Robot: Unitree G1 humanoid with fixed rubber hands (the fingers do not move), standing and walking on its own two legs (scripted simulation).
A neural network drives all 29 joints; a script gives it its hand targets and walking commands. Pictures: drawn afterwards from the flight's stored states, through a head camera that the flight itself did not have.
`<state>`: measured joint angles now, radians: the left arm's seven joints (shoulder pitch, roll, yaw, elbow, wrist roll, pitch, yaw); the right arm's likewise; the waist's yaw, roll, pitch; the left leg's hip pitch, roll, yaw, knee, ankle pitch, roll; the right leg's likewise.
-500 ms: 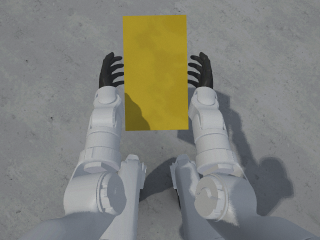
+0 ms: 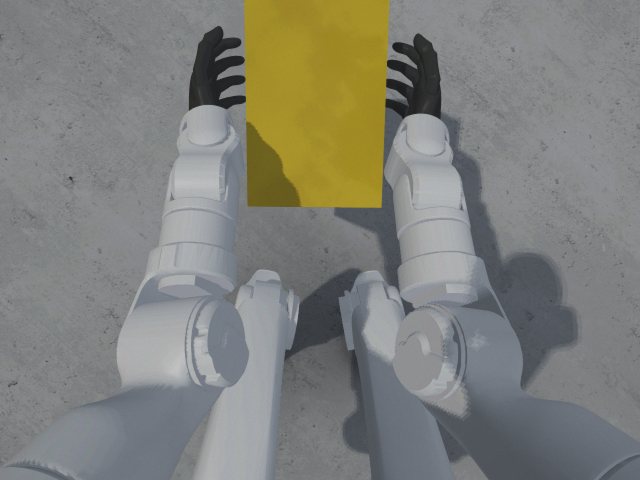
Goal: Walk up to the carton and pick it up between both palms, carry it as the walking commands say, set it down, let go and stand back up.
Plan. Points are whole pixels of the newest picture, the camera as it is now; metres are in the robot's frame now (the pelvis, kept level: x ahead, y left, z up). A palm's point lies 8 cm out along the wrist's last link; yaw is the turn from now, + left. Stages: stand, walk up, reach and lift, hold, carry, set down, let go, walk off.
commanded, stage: set down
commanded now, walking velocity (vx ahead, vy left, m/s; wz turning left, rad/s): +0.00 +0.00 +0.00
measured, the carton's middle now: (314, 98) +0.53 +0.02 -0.17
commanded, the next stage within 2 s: none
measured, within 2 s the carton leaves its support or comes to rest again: neither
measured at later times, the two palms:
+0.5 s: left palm (220, 108) +0.52 +0.14 -0.18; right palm (396, 121) +0.51 -0.09 -0.18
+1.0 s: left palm (230, 112) +0.54 +0.14 -0.27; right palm (382, 125) +0.53 -0.10 -0.27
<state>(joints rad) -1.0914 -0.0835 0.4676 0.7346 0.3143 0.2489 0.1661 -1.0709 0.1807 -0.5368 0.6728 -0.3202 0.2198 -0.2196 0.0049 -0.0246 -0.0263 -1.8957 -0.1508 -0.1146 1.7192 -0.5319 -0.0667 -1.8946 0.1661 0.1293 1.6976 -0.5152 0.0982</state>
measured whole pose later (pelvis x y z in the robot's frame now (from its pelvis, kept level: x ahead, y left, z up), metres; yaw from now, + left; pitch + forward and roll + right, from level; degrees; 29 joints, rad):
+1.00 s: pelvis +0.00 +0.00 -0.11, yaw -1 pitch +41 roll -3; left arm -1.43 0.12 0.35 0.92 0.18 0.23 0.15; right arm -1.38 0.00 -0.47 0.83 -0.17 0.22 -0.20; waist 0.02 -0.01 0.26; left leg -2.20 -0.18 -0.10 2.11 -0.62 -0.08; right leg -2.19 0.21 0.10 2.07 -0.60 0.14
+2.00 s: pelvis +0.00 +0.00 -0.14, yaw -1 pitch +33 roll -2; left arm -1.50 0.21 0.27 1.05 0.09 0.19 0.08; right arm -1.48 -0.10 -0.41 0.99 -0.09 0.17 -0.14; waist 0.02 -0.03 0.46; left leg -2.15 -0.12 -0.06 2.26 -0.68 -0.05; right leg -2.15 0.16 0.06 2.22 -0.66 0.10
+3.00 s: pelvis +0.00 +0.00 -0.15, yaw -1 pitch +32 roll -2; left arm -1.53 0.23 0.32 1.05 0.13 0.16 0.01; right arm -1.53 -0.15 -0.39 1.07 -0.07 0.14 -0.08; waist 0.02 -0.04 0.51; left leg -2.16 -0.08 -0.04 2.30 -0.70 -0.03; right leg -2.15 0.13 0.03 2.27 -0.67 0.09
